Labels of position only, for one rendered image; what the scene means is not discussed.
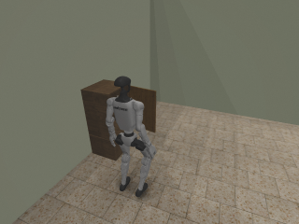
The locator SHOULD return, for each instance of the left robot hand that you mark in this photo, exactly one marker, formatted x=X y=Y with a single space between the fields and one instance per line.
x=111 y=138

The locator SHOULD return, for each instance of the robot left upper arm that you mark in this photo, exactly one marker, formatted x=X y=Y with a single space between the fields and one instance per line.
x=110 y=110

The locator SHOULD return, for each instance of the robot right upper arm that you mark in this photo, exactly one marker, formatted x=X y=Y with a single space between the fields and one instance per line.
x=138 y=107

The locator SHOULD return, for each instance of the left robot forearm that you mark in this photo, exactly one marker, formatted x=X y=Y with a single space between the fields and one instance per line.
x=111 y=128

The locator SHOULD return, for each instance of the right robot hand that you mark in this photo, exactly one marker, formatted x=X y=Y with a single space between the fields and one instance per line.
x=152 y=151

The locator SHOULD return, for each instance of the left robot foot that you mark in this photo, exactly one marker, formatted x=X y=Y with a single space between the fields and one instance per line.
x=122 y=186

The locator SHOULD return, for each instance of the cupboard door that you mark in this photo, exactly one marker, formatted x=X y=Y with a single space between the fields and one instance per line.
x=148 y=98

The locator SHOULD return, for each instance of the humanoid robot torso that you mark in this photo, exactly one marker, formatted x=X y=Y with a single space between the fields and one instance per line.
x=125 y=118

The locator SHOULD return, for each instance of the right robot forearm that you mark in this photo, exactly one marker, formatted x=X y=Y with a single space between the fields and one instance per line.
x=144 y=137

